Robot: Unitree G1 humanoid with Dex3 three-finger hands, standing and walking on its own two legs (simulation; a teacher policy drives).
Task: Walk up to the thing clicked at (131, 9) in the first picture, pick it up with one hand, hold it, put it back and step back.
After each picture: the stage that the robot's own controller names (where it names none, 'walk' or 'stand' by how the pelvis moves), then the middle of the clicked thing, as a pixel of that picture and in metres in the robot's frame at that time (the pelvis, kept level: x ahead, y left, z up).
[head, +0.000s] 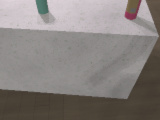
stand; out of the picture +0.86 -0.26 +0.07
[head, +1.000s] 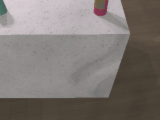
walk; out of the picture +0.79 -0.05 +0.10
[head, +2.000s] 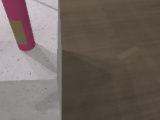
walk; (19, 21) +0.53 +0.25 +0.11
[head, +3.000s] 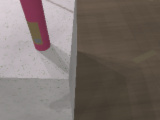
stand; (36, 22) +0.55 +0.21 +0.10
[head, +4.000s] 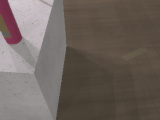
stand; (3, 15) +0.57 +0.33 +0.10
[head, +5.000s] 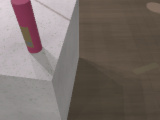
stand; (28, 27) +0.58 +0.27 +0.07
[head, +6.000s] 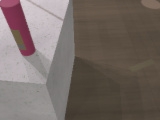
stand; (20, 30) +0.56 +0.29 +0.07
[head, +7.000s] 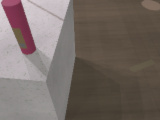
stand; (21, 28) +0.58 +0.29 +0.07
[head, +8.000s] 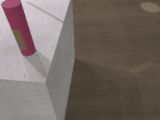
stand; (21, 30) +0.58 +0.29 +0.07
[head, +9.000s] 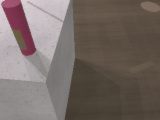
rise first; (21, 30) +0.58 +0.29 +0.07
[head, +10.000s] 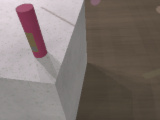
rise first; (33, 33) +0.58 +0.28 +0.07
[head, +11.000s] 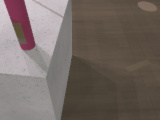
go down; (21, 23) +0.60 +0.26 +0.08
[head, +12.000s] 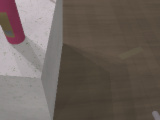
go down; (7, 12) +0.56 +0.26 +0.11
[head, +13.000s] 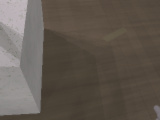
close in; out of the picture +0.57 +0.29 +0.13
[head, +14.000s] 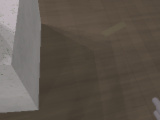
close; out of the picture +0.58 +0.29 +0.15
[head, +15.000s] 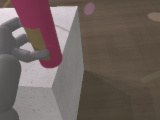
lift; (40, 27) +0.33 +0.12 +0.30
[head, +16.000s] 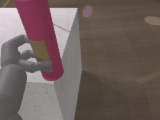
hold; (43, 41) +0.34 +0.13 +0.25
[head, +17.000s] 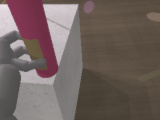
hold; (37, 39) +0.34 +0.14 +0.25
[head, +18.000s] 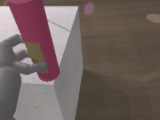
hold; (39, 42) +0.33 +0.14 +0.25
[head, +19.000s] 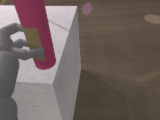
crouch; (36, 29) +0.37 +0.15 +0.26
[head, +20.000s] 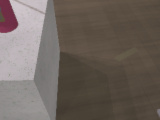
lower; out of the picture +0.50 +0.22 +0.27
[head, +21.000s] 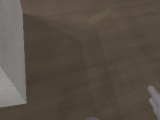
lower; out of the picture +0.63 +0.24 +0.17
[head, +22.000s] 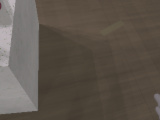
lower; out of the picture +0.72 +0.28 +0.06
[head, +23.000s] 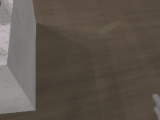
lower; out of the picture +0.72 +0.27 +0.06
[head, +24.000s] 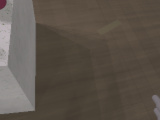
lower; out of the picture +0.72 +0.25 +0.06
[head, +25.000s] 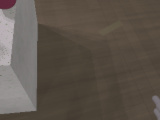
open; out of the picture +0.73 +0.23 +0.06
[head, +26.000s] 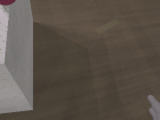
sink last; out of the picture +0.75 +0.21 +0.06
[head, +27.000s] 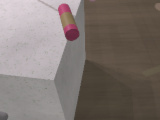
sink last; (67, 20) +0.74 +0.14 +0.03
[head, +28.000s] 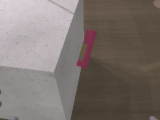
stand; (86, 49) +0.78 +0.04 -0.24
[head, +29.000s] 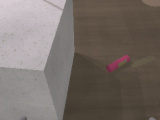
stand; (118, 63) +1.01 -0.34 -0.69
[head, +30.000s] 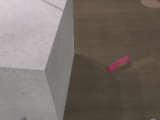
stand; (118, 64) +1.01 -0.35 -0.68
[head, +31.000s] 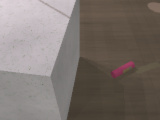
stand; (122, 69) +0.99 -0.37 -0.73
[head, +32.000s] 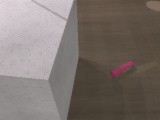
stand; (122, 69) +0.98 -0.36 -0.75
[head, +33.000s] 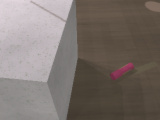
stand; (122, 71) +0.96 -0.36 -0.75
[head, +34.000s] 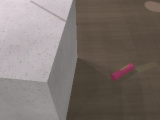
walk; (122, 72) +0.95 -0.36 -0.75
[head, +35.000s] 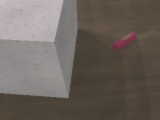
walk; (124, 41) +1.10 -0.36 -0.73
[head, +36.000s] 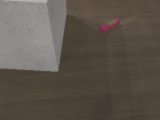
walk; (109, 25) +1.36 -0.30 -0.73
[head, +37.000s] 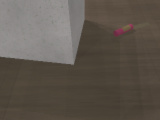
stand; (123, 30) +1.55 -0.41 -0.73
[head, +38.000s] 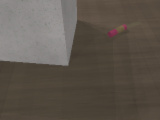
stand; (117, 30) +1.53 -0.39 -0.74
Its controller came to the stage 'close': yes
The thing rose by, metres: 0.21
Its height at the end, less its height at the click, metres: -0.81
